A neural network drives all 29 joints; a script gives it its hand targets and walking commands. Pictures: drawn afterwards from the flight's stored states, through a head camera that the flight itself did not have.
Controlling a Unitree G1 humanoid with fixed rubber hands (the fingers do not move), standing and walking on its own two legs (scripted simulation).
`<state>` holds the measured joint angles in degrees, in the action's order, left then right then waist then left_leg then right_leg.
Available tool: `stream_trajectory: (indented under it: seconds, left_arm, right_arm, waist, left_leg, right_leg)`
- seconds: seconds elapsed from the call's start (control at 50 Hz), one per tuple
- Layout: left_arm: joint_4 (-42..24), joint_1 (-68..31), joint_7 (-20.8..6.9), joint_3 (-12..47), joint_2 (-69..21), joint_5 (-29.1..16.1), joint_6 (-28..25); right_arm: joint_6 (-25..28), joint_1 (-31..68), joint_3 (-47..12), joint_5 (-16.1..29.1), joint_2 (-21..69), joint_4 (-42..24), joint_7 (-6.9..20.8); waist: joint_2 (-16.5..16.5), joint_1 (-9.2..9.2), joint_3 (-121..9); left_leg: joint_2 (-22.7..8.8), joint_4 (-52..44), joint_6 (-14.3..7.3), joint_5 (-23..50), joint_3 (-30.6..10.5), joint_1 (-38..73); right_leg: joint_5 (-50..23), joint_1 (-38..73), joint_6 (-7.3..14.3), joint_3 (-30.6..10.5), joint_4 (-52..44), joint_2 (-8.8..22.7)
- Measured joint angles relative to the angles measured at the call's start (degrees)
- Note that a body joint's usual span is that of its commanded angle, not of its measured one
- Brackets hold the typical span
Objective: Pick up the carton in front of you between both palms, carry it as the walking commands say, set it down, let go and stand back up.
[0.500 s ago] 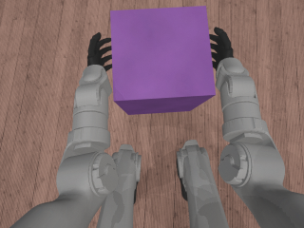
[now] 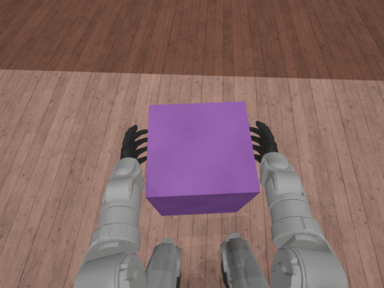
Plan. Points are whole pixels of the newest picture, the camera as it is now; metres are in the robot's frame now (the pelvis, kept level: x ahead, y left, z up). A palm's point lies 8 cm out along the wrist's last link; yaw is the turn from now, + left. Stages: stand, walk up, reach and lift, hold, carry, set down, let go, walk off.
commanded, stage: reach and lift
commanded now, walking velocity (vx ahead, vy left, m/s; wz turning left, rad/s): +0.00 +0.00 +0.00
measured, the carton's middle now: (198, 165) +0.40 +0.00 -0.11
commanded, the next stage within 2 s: hold in 1.66 s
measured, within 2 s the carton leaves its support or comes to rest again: neither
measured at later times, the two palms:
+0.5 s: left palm (97, 148) +0.35 +0.15 +0.12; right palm (293, 145) +0.34 -0.15 +0.11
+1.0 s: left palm (84, 145) +0.34 +0.15 +0.16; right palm (311, 142) +0.33 -0.15 +0.16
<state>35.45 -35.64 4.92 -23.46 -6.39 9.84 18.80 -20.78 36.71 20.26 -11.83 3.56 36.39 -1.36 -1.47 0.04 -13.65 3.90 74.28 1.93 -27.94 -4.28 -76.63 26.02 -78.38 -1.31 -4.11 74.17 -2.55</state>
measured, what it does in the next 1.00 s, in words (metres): rises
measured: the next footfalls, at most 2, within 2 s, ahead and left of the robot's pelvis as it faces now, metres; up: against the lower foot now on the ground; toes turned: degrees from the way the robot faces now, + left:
none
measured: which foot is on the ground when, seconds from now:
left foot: down 0.00-1.00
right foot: down 0.00-1.00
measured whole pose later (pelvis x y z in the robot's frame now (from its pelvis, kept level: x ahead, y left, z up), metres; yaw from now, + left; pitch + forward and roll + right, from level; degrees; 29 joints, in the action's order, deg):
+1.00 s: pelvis +0.03 +0.00 +0.13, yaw -1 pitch -4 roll +0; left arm 23.1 -19.8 0.6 -18.3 -9.8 16.5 34.1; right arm -35.6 18.8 17.2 -16.8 9.1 21.7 1.1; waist -0.8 0.3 1.4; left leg 1.5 28.5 0.7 -13.8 -5.2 -10.8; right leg 12.1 -12.2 -0.7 -4.6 28.2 -1.4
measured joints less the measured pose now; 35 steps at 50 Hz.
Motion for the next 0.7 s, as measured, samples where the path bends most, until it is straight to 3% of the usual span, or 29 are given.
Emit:
stream_trajectory:
  seconds: [0.3, 0.7]
  left_arm:
    - [-2.6, 9.8, -1.2, 3.3, -1.6, 1.5, 1.7]
    - [-11.8, 19.2, -3.3, 7.2, -2.6, 4.7, 14.0]
  right_arm:
    - [-1.4, -11.9, -1.7, 0.0, 2.6, -4.8, 0.0]
    - [-13.1, -21.1, -4.7, -3.0, 5.3, -13.6, 1.3]
  waist:
    - [0.2, 0.51, 3.8]
    - [1.0, 0.55, 9.7]
  left_leg:
    - [-1.0, -19.1, -1.1, 4.7, -0.5, 26.9]
    - [-2.0, -44.7, -1.8, 12.8, -0.8, 63.9]
  right_leg:
    - [-4.8, 27.3, 0.1, -0.2, -19.8, 0.5]
    - [-12.9, 64.5, 0.2, -0.7, -45.6, 1.5]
